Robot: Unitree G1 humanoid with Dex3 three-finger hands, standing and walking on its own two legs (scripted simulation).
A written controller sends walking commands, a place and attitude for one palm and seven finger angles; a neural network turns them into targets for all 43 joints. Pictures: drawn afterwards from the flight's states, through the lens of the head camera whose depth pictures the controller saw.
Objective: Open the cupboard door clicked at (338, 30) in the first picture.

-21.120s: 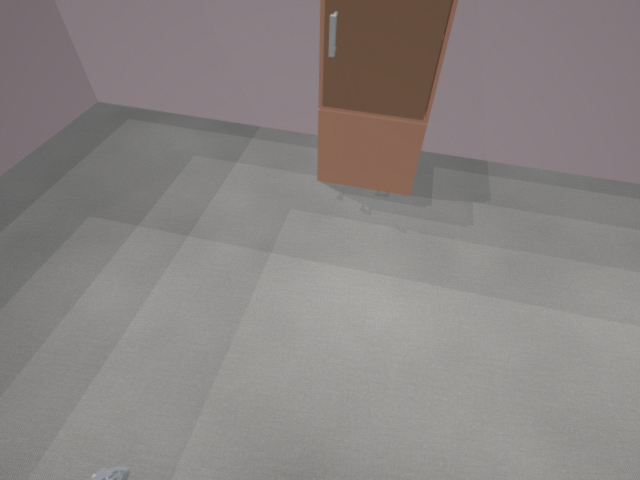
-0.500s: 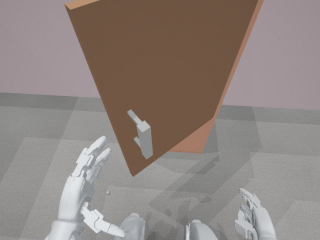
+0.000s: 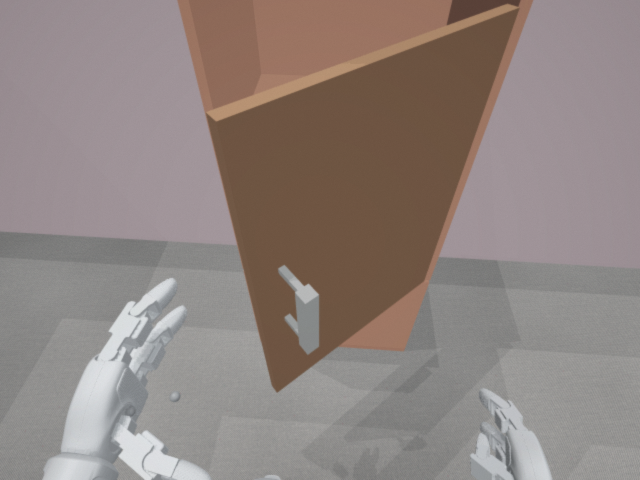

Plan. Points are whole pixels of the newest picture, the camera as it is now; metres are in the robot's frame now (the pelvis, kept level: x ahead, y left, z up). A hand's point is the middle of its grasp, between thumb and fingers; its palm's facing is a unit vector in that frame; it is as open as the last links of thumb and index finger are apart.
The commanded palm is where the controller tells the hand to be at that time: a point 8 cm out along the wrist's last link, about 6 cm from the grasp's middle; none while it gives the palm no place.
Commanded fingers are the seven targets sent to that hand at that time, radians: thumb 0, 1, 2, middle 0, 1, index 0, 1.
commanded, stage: draw the hand back to the body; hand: left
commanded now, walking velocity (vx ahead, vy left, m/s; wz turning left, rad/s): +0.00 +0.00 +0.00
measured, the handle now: (298, 311) +0.34 +0.06 +0.02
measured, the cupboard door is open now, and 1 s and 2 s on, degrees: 43 43 43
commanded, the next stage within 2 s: step back with the hand held close in 1.06 s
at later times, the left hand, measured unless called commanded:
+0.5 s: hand (60, 334) +0.21 +0.24 +0.18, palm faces +0.34 -0.85 -0.40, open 11.2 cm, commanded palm +0.16 +0.28 +0.20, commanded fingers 0.00 0.62 0.78 -0.19 -0.30 -0.19 -0.30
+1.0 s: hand (22, 308) +0.21 +0.25 +0.22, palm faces +0.43 -0.81 -0.39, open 7.5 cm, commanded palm +0.16 +0.29 +0.23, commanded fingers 0.00 0.90 0.90 -0.20 -0.30 -0.20 -0.30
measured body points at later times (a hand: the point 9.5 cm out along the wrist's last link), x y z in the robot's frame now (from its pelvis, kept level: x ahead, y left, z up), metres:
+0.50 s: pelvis +0.02 +0.01 +0.05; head +0.00 -0.02 +0.50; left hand +0.18 +0.28 +0.20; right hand +0.20 -0.21 -0.02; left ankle +0.01 +0.11 -0.68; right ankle +0.00 -0.11 -0.68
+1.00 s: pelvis +0.02 -0.01 +0.07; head +0.00 -0.03 +0.51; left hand +0.18 +0.29 +0.24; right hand +0.20 -0.23 -0.02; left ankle +0.01 +0.11 -0.68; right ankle +0.00 -0.11 -0.68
